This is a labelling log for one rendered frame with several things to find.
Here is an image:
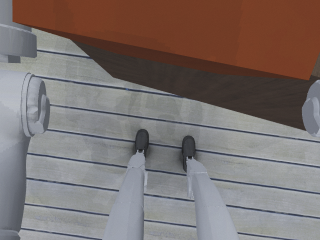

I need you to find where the pedestal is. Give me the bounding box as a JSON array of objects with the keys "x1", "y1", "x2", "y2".
[{"x1": 71, "y1": 40, "x2": 320, "y2": 131}]

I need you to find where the carton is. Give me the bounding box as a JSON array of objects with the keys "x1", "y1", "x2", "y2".
[{"x1": 12, "y1": 0, "x2": 320, "y2": 81}]

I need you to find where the robot left shin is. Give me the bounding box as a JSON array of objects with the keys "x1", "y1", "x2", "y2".
[{"x1": 126, "y1": 150, "x2": 146, "y2": 173}]

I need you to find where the left robot foot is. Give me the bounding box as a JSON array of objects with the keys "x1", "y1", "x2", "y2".
[{"x1": 135, "y1": 129, "x2": 149, "y2": 161}]

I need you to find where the robot right upper arm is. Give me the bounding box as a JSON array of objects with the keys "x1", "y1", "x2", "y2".
[{"x1": 302, "y1": 80, "x2": 320, "y2": 137}]

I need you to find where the left robot forearm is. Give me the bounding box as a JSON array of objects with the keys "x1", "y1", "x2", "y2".
[{"x1": 0, "y1": 0, "x2": 37, "y2": 63}]

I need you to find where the robot left upper arm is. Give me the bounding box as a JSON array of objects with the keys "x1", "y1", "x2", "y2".
[{"x1": 0, "y1": 69, "x2": 50, "y2": 240}]

